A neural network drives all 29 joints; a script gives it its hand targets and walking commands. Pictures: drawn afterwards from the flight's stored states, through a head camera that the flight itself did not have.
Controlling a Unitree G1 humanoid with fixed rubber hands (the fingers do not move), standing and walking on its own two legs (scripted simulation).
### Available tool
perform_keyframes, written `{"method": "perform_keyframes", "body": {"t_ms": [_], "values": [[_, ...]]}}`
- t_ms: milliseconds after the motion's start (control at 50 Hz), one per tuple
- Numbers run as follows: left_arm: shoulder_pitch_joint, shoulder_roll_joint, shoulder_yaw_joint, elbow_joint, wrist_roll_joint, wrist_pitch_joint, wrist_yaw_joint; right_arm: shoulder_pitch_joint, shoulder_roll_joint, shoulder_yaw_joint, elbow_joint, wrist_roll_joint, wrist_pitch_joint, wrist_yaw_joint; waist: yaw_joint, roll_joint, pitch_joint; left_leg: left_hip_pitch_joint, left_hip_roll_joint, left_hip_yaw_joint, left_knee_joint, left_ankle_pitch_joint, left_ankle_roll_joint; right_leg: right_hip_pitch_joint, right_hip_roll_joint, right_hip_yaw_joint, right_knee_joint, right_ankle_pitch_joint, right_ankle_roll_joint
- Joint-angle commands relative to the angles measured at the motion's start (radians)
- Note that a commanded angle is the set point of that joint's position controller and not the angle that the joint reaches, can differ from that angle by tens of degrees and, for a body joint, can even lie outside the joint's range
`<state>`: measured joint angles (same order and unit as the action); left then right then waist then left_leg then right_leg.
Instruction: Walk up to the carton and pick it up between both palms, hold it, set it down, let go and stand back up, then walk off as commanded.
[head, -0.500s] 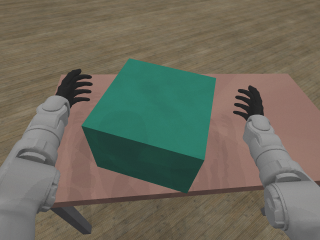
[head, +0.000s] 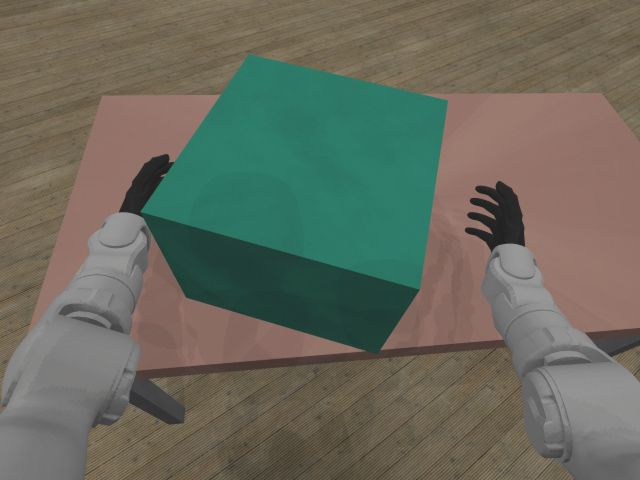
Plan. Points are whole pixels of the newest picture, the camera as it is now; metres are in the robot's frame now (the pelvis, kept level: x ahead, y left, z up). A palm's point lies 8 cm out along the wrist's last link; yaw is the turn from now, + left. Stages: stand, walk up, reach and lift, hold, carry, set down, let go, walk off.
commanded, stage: reach and lift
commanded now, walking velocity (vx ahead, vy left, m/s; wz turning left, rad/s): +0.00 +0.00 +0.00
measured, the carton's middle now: (312, 202) +0.50 +0.01 +0.01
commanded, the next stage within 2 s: none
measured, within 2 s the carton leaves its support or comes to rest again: leaves its support in 1.84 s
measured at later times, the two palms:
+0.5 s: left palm (151, 214) +0.45 +0.21 +0.05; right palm (469, 234) +0.41 -0.19 +0.05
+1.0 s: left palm (156, 213) +0.46 +0.21 +0.05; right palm (468, 233) +0.41 -0.19 +0.05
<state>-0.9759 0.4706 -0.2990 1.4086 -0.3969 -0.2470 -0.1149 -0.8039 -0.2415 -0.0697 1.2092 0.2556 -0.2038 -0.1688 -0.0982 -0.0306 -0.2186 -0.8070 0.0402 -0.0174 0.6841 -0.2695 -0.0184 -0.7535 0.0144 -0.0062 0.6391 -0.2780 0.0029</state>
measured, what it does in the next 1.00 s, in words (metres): stands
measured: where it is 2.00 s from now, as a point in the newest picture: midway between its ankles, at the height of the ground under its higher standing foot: outside the picture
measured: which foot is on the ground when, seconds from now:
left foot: down 0.00-1.00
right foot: down 0.00-1.00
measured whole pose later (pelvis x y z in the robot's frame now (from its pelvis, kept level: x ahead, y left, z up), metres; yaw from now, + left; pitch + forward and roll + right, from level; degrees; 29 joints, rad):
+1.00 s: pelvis -0.01 +0.01 -0.02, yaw +0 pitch +24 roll -2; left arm -1.03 0.41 -0.31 1.44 -0.42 -0.26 -0.09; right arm -0.90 -0.14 -0.13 1.21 0.26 -0.17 -0.20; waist -0.10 -0.02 -0.26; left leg -0.91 0.04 -0.02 0.80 -0.31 -0.02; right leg -0.86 0.01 -0.01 0.75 -0.32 0.01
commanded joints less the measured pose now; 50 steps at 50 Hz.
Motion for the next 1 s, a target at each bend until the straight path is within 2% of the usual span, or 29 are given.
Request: {"method": "perform_keyframes", "body": {"t_ms": [0, 40, 60, 180, 200, 220, 340, 420, 520, 620, 680, 720, 800, 940, 960, 980], "values": [[-0.742, 0.194, -0.001, -0.110, -0.111, -0.101, 0.022, -0.574, -0.184, -0.012, -0.142, 0.068, -0.090, 0.015, -0.175, 0.231, -0.869, 0.437, -0.052, -0.012, 0.131, 0.485, -0.052, 0.105, -0.014, -0.071, 0.031, 0.477, 0.024], [-0.743, 0.192, -0.006, -0.097, -0.124, -0.096, 0.022, -0.596, -0.173, -0.009, -0.168, 0.061, -0.083, 0.011, -0.164, 0.205, -0.869, 0.401, -0.052, -0.009, 0.140, 0.439, -0.041, 0.112, -0.018, -0.065, 0.041, 0.452, 0.025], [-0.744, 0.183, -0.013, -0.102, -0.133, -0.096, 0.022, -0.607, -0.177, -0.023, -0.181, 0.055, -0.084, 0.011, -0.173, 0.196, -0.869, 0.388, -0.052, -0.010, 0.146, 0.428, -0.040, 0.105, -0.019, -0.067, 0.049, 0.448, 0.025], [-0.768, 0.132, -0.044, -0.079, -0.151, -0.082, 0.024, -0.651, -0.142, -0.034, -0.190, 0.038, -0.064, 0.014, -0.168, 0.199, -0.812, 0.349, -0.052, -0.010, 0.152, 0.352, -0.030, 0.057, -0.020, -0.069, 0.065, 0.361, 0.019], [-0.780, 0.126, -0.046, -0.083, -0.150, -0.081, 0.024, -0.660, -0.134, -0.049, -0.198, 0.027, -0.060, 0.013, -0.177, 0.195, -0.819, 0.342, -0.052, -0.016, 0.149, 0.328, -0.028, 0.056, -0.019, -0.072, 0.066, 0.342, 0.018], [-0.776, 0.115, -0.045, -0.090, -0.150, -0.079, 0.027, -0.669, -0.123, -0.050, -0.203, 0.022, -0.059, 0.013, -0.169, 0.196, -0.823, 0.344, -0.053, -0.009, 0.148, 0.325, -0.027, 0.058, -0.020, -0.069, 0.068, 0.340, 0.017], [-0.816, 0.055, -0.047, -0.086, -0.131, -0.075, 0.028, -0.696, -0.060, -0.095, -0.185, -0.033, -0.038, 0.010, -0.190, 0.179, -0.780, 0.311, -0.049, -0.009, 0.138, 0.256, -0.015, 0.049, -0.020, -0.067, 0.065, 0.272, 0.013], [-0.809, 0.036, -0.028, -0.091, -0.100, -0.071, 0.037, -0.702, -0.051, -0.129, -0.161, -0.072, -0.035, -0.009, -0.203, 0.183, -0.786, 0.316, -0.045, -0.016, 0.139, 0.282, -0.019, 0.064, -0.018, -0.063, 0.065, 0.299, 0.005], [-0.802, 0.005, 0.014, -0.100, -0.044, -0.058, 0.046, -0.705, -0.015, -0.163, -0.140, -0.125, -0.033, -0.033, -0.197, 0.178, -0.787, 0.318, -0.043, -0.012, 0.139, 0.300, -0.025, 0.090, -0.013, -0.058, 0.064, 0.320, 0.003], [-0.785, -0.025, 0.030, -0.119, -0.030, -0.059, 0.046, -0.701, -0.002, -0.142, -0.153, -0.109, -0.037, -0.027, -0.170, 0.194, -0.792, 0.356, -0.038, -0.011, 0.152, 0.377, -0.037, 0.082, -0.005, -0.063, 0.071, 0.347, -0.001], [-0.787, -0.032, 0.034, -0.135, -0.030, -0.062, 0.042, -0.710, 0.006, -0.144, -0.180, -0.113, -0.042, -0.030, -0.175, 0.187, -0.809, 0.363, -0.038, -0.010, 0.157, 0.384, -0.036, 0.092, -0.003, -0.062, 0.072, 0.364, 0.002], [-0.792, -0.032, 0.038, -0.147, -0.021, -0.063, 0.042, -0.703, 0.011, -0.141, -0.167, -0.107, -0.041, -0.028, -0.167, 0.202, -0.808, 0.374, -0.038, -0.010, 0.154, 0.394, -0.038, 0.094, -0.001, -0.060, 0.068, 0.358, -0.002], [-0.800, -0.046, 0.031, -0.139, -0.019, -0.065, 0.042, -0.714, 0.026, -0.144, -0.170, -0.111, -0.037, -0.028, -0.174, 0.191, -0.797, 0.363, -0.037, -0.009, 0.151, 0.368, -0.033, 0.087, 0.000, -0.064, 0.065, 0.338, -0.001], [-0.796, -0.056, 0.043, -0.154, -0.013, -0.070, 0.040, -0.715, 0.059, -0.137, -0.207, -0.112, -0.034, -0.029, -0.154, 0.187, -0.815, 0.362, -0.039, 0.001, 0.152, 0.369, -0.025, 0.102, -0.001, -0.055, 0.066, 0.346, -0.002], [-0.806, -0.057, 0.039, -0.146, -0.013, -0.068, 0.039, -0.721, 0.050, -0.148, -0.198, -0.116, -0.031, -0.029, -0.164, 0.187, -0.798, 0.359, -0.040, -0.001, 0.144, 0.345, -0.024, 0.095, 0.000, -0.057, 0.061, 0.324, -0.003], [-0.790, -0.059, 0.043, -0.154, -0.015, -0.073, 0.040, -0.719, 0.058, -0.133, -0.215, -0.110, -0.031, -0.027, -0.146, 0.182, -0.809, 0.359, -0.039, 0.002, 0.148, 0.362, -0.021, 0.103, 0.000, -0.054, 0.066, 0.335, -0.005]]}}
